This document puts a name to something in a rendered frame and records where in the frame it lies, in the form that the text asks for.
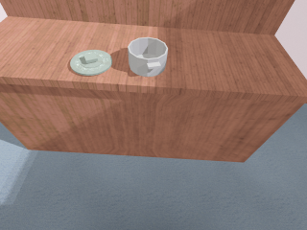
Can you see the pot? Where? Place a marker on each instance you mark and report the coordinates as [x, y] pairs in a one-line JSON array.
[[147, 56]]

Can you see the lid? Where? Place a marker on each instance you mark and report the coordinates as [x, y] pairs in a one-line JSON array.
[[79, 65]]

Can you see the knob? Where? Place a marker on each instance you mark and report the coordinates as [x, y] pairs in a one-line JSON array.
[[91, 57]]

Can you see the table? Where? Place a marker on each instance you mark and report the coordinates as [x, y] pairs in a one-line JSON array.
[[227, 87]]

